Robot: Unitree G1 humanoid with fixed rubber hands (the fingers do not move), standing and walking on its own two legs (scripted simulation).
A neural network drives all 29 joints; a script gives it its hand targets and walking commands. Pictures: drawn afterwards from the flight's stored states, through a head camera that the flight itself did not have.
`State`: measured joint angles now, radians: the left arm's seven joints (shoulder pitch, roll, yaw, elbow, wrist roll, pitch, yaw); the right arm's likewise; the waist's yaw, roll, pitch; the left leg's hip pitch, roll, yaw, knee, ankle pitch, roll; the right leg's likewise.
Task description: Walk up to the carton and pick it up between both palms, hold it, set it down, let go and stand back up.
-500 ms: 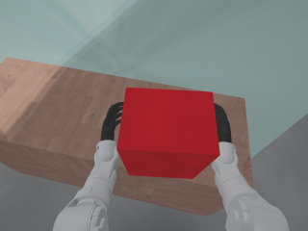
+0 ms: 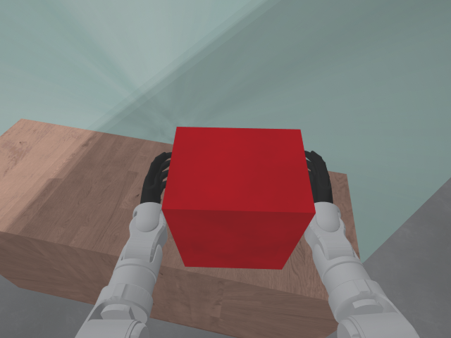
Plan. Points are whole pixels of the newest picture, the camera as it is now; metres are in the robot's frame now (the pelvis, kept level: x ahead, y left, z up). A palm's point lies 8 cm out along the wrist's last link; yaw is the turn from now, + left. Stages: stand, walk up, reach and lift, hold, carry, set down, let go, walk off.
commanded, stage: reach and lift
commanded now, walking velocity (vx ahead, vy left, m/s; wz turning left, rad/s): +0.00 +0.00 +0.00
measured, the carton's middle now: (235, 206) +0.38 -0.01 +0.03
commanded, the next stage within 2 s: hold in 1.74 s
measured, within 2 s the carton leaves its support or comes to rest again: neither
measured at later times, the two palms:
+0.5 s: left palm (135, 176) +0.35 +0.16 +0.14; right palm (325, 185) +0.34 -0.15 +0.14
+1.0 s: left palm (130, 163) +0.35 +0.16 +0.17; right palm (330, 168) +0.35 -0.15 +0.18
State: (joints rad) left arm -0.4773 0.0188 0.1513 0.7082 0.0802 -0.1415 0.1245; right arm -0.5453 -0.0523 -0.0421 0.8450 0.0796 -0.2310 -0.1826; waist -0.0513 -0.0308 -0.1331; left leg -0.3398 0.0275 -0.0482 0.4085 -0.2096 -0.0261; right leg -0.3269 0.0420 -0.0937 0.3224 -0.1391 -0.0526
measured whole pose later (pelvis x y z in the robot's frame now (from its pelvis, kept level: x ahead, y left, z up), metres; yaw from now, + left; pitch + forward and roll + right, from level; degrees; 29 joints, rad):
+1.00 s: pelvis -0.01 +0.02 +0.00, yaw +1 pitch -8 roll -1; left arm -0.55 -0.03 0.27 0.16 0.29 0.59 -0.02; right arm -0.65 -0.04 -0.05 0.58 0.14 0.22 -0.19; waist -0.11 -0.08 0.05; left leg 0.00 0.00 -0.05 0.34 -0.20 0.00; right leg 0.00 0.01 -0.09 0.28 -0.14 -0.02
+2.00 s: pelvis -0.01 +0.01 +0.00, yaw +1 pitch -9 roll -1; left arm -0.62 0.00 0.30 0.20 0.31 0.66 -0.05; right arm -0.73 -0.03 -0.07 0.61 0.14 0.28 -0.20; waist -0.10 -0.07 0.03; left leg 0.01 0.00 -0.06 0.33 -0.19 -0.01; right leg 0.02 0.02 -0.09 0.28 -0.15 -0.03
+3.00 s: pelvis -0.01 +0.01 +0.00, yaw +1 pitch -9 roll -1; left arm -0.61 -0.01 0.31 0.12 0.33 0.75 -0.07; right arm -0.75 -0.04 -0.05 0.57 0.16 0.35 -0.21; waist -0.09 -0.07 0.02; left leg 0.03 0.00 -0.05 0.33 -0.19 -0.01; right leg 0.03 0.02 -0.09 0.28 -0.14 -0.04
